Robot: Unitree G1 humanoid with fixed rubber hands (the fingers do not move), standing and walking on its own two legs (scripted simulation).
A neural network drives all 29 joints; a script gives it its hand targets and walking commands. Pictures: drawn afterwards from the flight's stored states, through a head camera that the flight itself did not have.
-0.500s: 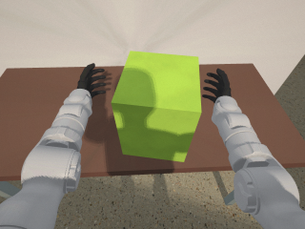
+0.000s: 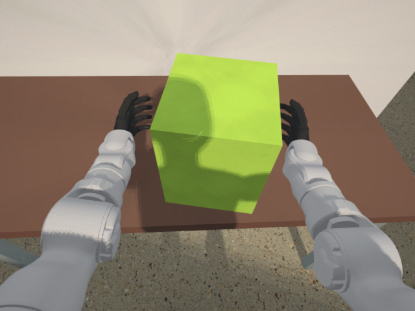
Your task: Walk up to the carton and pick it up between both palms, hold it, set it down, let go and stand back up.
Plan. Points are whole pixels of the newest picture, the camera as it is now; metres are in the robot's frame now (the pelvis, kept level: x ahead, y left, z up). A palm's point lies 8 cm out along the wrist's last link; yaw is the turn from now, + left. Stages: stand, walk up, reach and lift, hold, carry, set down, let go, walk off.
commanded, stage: reach and lift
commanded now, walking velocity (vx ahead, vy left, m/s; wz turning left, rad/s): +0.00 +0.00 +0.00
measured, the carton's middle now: (216, 138) +0.46 -0.01 +0.05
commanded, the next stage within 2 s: none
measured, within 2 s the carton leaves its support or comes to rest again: neither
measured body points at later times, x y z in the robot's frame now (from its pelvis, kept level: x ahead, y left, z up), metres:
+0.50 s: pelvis +0.01 +0.02 +0.02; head +0.07 +0.03 +0.46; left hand +0.47 +0.15 +0.08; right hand +0.42 -0.14 +0.08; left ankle +0.01 +0.09 -0.73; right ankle +0.01 -0.11 -0.73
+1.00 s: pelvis +0.03 +0.01 +0.02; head +0.08 +0.04 +0.47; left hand +0.46 +0.15 +0.08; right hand +0.42 -0.14 +0.08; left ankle +0.01 +0.09 -0.73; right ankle +0.01 -0.11 -0.73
